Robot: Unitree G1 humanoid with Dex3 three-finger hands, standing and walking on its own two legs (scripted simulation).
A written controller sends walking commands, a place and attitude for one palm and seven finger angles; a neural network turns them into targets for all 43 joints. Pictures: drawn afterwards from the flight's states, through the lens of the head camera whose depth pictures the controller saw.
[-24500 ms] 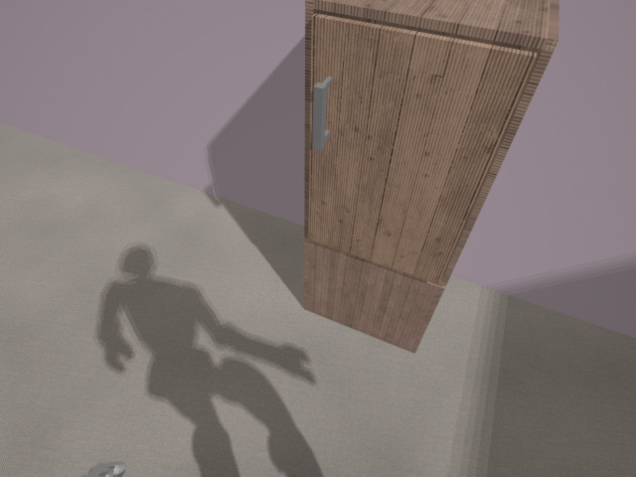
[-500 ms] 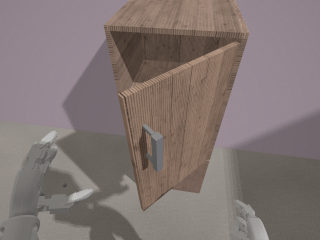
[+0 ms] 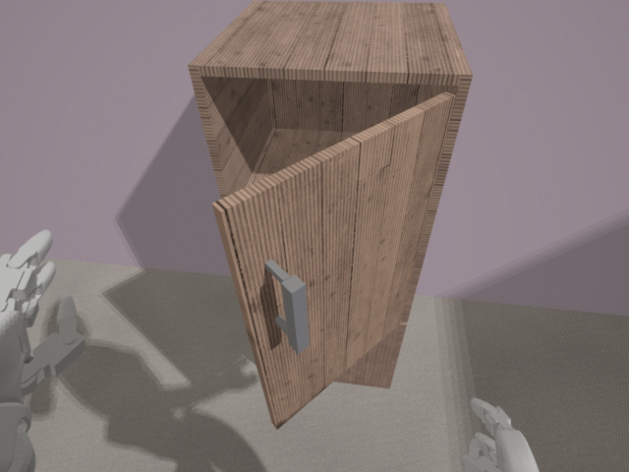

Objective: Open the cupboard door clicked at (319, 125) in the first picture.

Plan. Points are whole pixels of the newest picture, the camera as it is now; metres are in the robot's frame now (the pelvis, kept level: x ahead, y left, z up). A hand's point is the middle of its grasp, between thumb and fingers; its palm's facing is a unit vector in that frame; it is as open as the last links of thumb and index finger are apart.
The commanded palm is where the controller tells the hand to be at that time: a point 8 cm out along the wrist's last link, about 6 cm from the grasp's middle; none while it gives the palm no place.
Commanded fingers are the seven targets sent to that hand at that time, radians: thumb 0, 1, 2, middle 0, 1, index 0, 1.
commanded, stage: draw the hand back to the body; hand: left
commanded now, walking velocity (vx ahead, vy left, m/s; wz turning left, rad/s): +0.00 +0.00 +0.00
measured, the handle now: (287, 307) +0.30 +0.08 +0.07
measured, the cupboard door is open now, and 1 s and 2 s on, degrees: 48 48 48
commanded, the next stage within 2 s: step back with the hand held close in 0.24 s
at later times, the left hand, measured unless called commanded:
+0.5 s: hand (79, 346) +0.17 +0.24 +0.16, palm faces +0.43 -0.79 -0.44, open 7.4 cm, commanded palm +0.12 +0.28 +0.17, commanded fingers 0.00 0.90 0.90 -0.20 -0.30 -0.20 -0.30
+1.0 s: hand out of the picture +0.11 +0.29 +0.15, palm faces +0.38 -0.79 -0.48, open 7.4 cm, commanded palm +0.06 +0.33 +0.17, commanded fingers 0.00 0.90 0.90 -0.20 -0.30 -0.20 -0.30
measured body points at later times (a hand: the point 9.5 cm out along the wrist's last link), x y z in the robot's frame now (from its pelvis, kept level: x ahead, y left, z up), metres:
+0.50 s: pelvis -0.02 -0.02 +0.00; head -0.03 -0.04 +0.45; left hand +0.15 +0.28 +0.19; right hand +0.17 -0.25 -0.09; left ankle +0.00 +0.09 -0.74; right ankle -0.05 -0.09 -0.74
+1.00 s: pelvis -0.09 +0.03 -0.01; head -0.08 +0.04 +0.44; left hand +0.09 +0.33 +0.18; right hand +0.08 -0.22 -0.08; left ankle +0.00 +0.09 -0.74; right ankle -0.06 -0.09 -0.74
